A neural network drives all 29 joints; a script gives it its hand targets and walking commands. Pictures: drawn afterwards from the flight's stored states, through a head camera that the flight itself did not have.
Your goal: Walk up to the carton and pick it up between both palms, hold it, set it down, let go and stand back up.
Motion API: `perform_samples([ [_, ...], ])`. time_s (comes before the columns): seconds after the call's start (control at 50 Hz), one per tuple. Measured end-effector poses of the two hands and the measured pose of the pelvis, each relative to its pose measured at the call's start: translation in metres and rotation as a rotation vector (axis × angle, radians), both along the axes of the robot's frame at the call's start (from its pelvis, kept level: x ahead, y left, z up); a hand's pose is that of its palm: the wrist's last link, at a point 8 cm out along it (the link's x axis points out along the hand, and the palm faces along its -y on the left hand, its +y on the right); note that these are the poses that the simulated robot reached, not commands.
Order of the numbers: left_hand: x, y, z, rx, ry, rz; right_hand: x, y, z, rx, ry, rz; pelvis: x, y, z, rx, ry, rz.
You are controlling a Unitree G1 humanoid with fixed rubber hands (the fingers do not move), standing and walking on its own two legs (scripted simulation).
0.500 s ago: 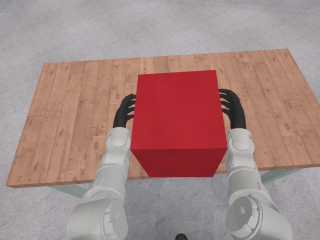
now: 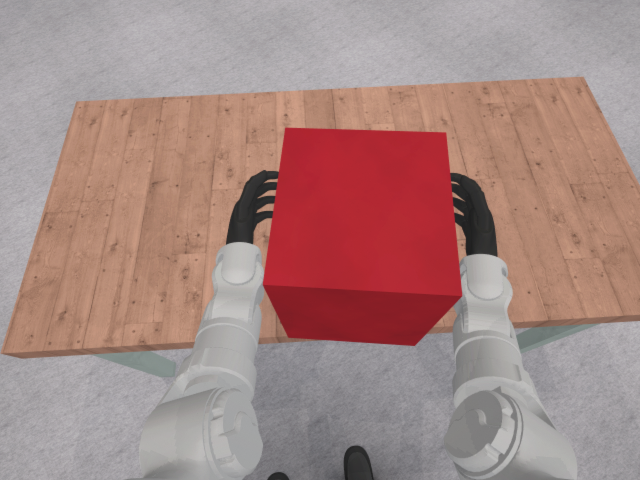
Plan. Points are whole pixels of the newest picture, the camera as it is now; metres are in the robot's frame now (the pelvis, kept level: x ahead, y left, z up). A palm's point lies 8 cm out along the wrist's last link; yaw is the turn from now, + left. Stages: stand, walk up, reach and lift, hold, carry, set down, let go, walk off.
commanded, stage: set down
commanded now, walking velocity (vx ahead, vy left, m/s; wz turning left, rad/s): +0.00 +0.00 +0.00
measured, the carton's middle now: (356, 248) +0.41 -0.10 -0.06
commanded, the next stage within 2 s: none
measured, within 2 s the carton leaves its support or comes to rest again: neither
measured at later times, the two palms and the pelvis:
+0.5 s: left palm (247, 232) +0.44 +0.04 -0.01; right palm (476, 244) +0.36 -0.24 +0.00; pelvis +0.00 +0.00 +0.00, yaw +0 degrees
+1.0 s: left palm (247, 232) +0.45 +0.04 -0.03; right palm (467, 237) +0.38 -0.25 -0.02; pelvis -0.01 +0.01 -0.01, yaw -5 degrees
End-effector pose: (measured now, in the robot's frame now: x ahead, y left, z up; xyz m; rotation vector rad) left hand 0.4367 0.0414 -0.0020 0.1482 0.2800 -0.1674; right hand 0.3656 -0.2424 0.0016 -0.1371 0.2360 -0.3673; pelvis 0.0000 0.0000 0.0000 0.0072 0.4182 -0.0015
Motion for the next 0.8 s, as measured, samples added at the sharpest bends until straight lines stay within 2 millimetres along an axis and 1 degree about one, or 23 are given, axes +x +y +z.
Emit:
perform_samples([
  [0.14, 0.002, -0.003, -0.002, 0.001, -0.008, -0.007, -0.002, -0.001, -0.006, 0.001, 0.010, -0.006, -0.001, 0.000, -0.001, 0.001, 0.015, -0.005],
  [0.64, 0.004, -0.002, -0.008, -0.012, -0.023, -0.006, -0.001, -0.002, -0.008, -0.010, 0.024, -0.002, -0.001, 0.000, -0.002, 0.001, 0.025, -0.011],
  [0.74, 0.005, -0.002, -0.010, -0.010, -0.021, -0.004, 0.000, -0.002, -0.011, 0.012, 0.029, -0.008, 0.001, 0.000, -0.002, 0.003, 0.039, -0.022],
  [0.8, 0.006, -0.002, -0.014, -0.018, -0.013, 0.003, 0.003, -0.002, -0.015, 0.055, 0.029, -0.021, 0.002, 0.000, -0.004, 0.005, 0.062, -0.040],
])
